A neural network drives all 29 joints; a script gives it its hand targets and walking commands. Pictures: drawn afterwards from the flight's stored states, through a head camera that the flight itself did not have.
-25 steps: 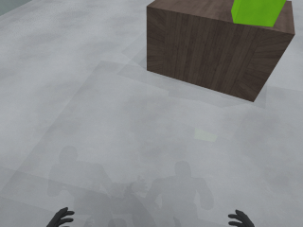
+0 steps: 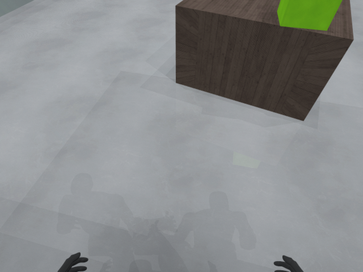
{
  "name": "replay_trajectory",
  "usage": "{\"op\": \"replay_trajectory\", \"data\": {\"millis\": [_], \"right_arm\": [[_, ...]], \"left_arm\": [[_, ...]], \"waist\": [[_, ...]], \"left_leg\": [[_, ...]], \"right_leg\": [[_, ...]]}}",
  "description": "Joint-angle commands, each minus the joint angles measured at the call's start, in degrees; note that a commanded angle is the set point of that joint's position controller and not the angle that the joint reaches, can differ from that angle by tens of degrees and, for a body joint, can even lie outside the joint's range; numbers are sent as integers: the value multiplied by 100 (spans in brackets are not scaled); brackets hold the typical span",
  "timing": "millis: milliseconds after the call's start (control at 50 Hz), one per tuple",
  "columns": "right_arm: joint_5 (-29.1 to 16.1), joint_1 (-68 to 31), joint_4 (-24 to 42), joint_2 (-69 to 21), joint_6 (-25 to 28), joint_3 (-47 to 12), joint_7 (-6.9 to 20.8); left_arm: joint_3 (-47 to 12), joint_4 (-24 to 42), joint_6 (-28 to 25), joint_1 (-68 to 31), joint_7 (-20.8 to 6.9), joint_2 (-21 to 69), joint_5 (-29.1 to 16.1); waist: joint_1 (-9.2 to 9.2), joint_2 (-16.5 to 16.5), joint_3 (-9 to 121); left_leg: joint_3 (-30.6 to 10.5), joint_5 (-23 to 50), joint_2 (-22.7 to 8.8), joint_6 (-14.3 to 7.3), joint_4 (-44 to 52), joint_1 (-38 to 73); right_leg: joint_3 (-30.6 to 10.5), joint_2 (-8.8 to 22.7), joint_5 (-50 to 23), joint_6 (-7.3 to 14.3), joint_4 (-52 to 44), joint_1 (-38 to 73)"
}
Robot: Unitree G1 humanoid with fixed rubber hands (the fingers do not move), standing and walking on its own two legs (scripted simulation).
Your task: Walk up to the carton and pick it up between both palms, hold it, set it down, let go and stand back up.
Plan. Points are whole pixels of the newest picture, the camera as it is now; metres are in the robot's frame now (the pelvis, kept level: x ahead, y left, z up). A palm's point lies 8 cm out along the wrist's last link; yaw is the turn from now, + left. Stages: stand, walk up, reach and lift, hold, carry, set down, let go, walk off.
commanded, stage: stand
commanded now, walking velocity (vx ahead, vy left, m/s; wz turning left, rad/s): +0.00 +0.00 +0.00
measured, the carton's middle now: (307, 1) +1.57 -0.80 +0.01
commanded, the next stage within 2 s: walk up in 0.18 s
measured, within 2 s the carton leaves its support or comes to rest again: neither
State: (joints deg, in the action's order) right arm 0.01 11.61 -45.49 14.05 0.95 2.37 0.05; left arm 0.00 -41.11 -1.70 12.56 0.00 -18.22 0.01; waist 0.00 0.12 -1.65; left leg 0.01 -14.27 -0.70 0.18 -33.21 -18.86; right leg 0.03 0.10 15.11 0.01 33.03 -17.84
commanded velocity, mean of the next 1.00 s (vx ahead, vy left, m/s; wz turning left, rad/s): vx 0.00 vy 0.00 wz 0.00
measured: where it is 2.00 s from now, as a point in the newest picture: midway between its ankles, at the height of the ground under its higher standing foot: (230, 224)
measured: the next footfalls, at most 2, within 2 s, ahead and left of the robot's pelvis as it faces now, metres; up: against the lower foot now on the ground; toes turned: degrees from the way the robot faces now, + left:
right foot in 0.68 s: +0.12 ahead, -0.23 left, +0.00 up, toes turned -10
left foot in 1.02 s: +0.29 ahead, -0.01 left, +0.00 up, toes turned -11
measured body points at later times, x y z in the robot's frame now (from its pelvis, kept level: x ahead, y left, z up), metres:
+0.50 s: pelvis +0.00 -0.01 +0.01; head +0.02 -0.01 +0.46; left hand +0.13 +0.28 -0.09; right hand +0.10 -0.30 -0.10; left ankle +0.03 +0.12 -0.73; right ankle +0.01 -0.14 -0.69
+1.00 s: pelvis +0.13 -0.11 +0.00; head +0.15 -0.13 +0.45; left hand +0.25 +0.18 -0.09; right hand +0.17 -0.46 -0.10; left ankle +0.22 +0.00 -0.72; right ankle +0.08 -0.22 -0.73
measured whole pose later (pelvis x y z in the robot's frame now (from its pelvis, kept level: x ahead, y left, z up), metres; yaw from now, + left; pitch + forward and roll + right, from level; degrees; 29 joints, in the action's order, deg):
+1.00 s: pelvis +0.13 -0.11 +0.00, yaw -14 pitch +2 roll +1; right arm 0.0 12.7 -46.6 23.7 3.5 6.6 2.6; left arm 0.0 -42.2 -3.2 23.4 -5.6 -24.6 0.0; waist 0.1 -1.6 -0.5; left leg 2.8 -19.1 -1.8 -0.9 -35.8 -24.6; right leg -3.3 -0.9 19.3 1.4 31.9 -14.5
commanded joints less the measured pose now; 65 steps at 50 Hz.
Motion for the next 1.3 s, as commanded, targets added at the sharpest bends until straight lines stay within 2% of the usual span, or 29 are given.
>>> {"op": "replay_trajectory", "data": {"millis": [0,340,360,380,400,420,440,460,500,580,620,660,680,700,720,740,800,880,920,960,980,1000,1020,1040,1060,1100,1140,1200,1280], "right_arm": [[98,-480,47,1496,268,327,31],[87,-462,-98,1473,255,316,35],[234,66,241,2500,407,681,81],[286,524,146,2784,476,836,53],[277,785,147,3074,529,982,11],[204,667,190,2961,571,970,-5],[176,465,224,2783,599,941,-11],[190,257,244,2688,610,917,1],[231,-99,334,2571,588,884,51],[257,-433,424,2719,533,924,112],[242,-463,426,2649,461,887,144],[287,-227,400,2215,328,729,172],[244,-392,575,1822,313,531,195],[94,-603,754,1769,312,444,170],[70,-752,623,2253,291,534,171],[13,-562,529,2450,342,592,232],[80,-64,351,2272,431,600,289],[91,-328,464,2131,450,583,309],[99,-305,451,2063,513,577,294],[83,-21,381,1976,610,568,261],[95,425,258,1939,671,580,222],[161,1044,108,2109,720,677,163],[245,1663,20,2508,749,809,106],[232,1640,71,3062,757,949,59],[99,1208,106,3118,746,950,62],[39,635,173,2716,707,760,96],[61,581,200,2581,719,668,120],[74,777,248,2604,698,685,181],[57,654,311,2719,616,705,230]], "left_arm": [[424,-154,-251,-267,-20,-1159,129],[422,-262,-254,-306,-11,-1189,139],[637,200,-155,55,-335,-1700,306],[655,279,-108,-278,-455,-1608,315],[630,477,-88,-704,-510,-1484,380],[650,493,-99,-711,-512,-1620,410],[656,404,-123,-431,-549,-1636,355],[669,318,-118,-100,-600,-1604,309],[719,234,-49,146,-743,-1611,184],[684,234,22,188,-804,-1585,86],[687,42,-80,555,-725,-1547,79],[824,-364,-194,1448,-566,-1765,151],[977,-356,-243,1885,-455,-2312,232],[1001,-123,-301,1600,-403,-2965,220],[990,5,-280,1069,-386,-2894,122],[928,67,-293,921,-377,-2638,79],[781,88,-336,958,-340,-2176,32],[761,183,-333,1155,-363,-2145,93],[755,202,-330,1214,-358,-2152,89],[708,257,-326,1017,-351,-2073,60],[666,325,-322,780,-347,-1939,35],[587,417,-352,575,-340,-1653,-12],[461,543,-390,524,-322,-1231,-51],[467,471,-375,526,-307,-1268,51],[535,393,-343,336,-275,-1866,136],[553,226,-351,395,-355,-1901,66],[529,104,-339,529,-463,-1747,28],[495,152,-336,214,-530,-1629,-8],[440,117,-362,42,-556,-1538,16]], "waist": [[-11,-283,609],[6,-227,709],[110,-373,987],[461,-795,460],[706,-1604,-3],[600,-763,-202],[411,-311,28],[204,-382,312],[112,-1092,400],[83,-1514,306],[-63,-1049,641],[-417,269,957],[-774,1424,659],[-607,2036,69],[-367,970,-436],[-209,457,-516],[-60,598,103],[-271,825,-5],[-319,907,157],[-150,856,507],[122,662,783],[449,263,1258],[723,-605,1749],[722,-1010,1002],[612,-194,408],[293,-1,-375],[242,-312,-322],[368,-548,-71],[332,-902,44]], "left_leg": [[-608,110,-568,-353,820,405],[-565,214,-553,-319,859,532],[-662,-2487,-807,-583,800,1579],[-1661,-3954,-1414,-930,1618,2311],[-2826,-4254,-2550,-1311,2343,2289],[-2845,-3515,-2752,-1456,2346,1952],[-2345,-2656,-2474,-1320,2189,1887],[-1725,-2060,-2160,-1186,2038,1961],[-701,-1702,-1717,-999,2071,1490],[-50,-1920,-1537,-855,1757,1022],[307,-1730,-1329,-779,902,1127],[809,-2247,-771,-583,-1095,-72],[875,-2375,-395,-358,-2746,-1736],[299,-2067,-18,-145,-3452,-3114],[-286,-1662,-492,-204,-3616,-2849],[-247,-1117,-582,-176,-3372,-2618],[-63,-763,-497,-108,-2177,-1839],[179,-930,-218,-97,-924,-1557],[248,-662,-113,-124,-355,-1280],[425,-45,62,-139,376,-498],[447,558,86,-179,1007,617],[21,723,-182,-340,1062,2248],[-1282,-514,-1243,-689,1175,3667],[-3196,-2226,-2493,-1123,1968,3515],[-3283,-2874,-2772,-1398,2015,2699],[-2078,-2110,-2109,-1223,2106,1787],[-1039,-903,-1713,-1140,2078,1648],[-392,451,-1663,-1342,1738,1924],[241,808,-1379,-1113,1209,1659]], "right_leg": [[-579,577,-334,284,-737,446],[-627,633,-353,272,-846,458],[-990,304,2094,574,-418,-943],[-570,30,2347,325,443,-2601],[-231,180,1394,232,2085,-3468],[-553,474,1002,160,2500,-3454],[-620,555,725,103,2527,-3039],[-540,613,611,30,2423,-2653],[-94,566,398,-60,2091,-1935],[261,550,779,45,758,-974],[720,342,320,86,-324,-231],[893,-158,306,63,-645,1496],[-1005,717,1803,444,-1235,2118],[-4311,1975,3714,1258,-2718,1438],[-4506,2152,4433,1603,-2803,729],[-3749,1823,3607,1552,-2406,814],[-2237,1152,1434,1314,-1743,1121],[-2193,1161,1330,1492,-1775,1153],[-2136,1163,595,1497,-1534,1363],[-1804,1034,-543,1377,-940,1306],[-1381,816,-865,1168,-323,772],[-1000,486,-1072,883,585,-289],[-571,34,-212,589,1815,-1670],[-407,-416,1215,318,2702,-3091],[-784,161,1015,258,3176,-3175],[-767,365,478,221,2943,-2836],[-616,451,196,93,2311,-2414],[-198,468,188,-43,1464,-2169],[353,285,-219,80,195,-1238]]}}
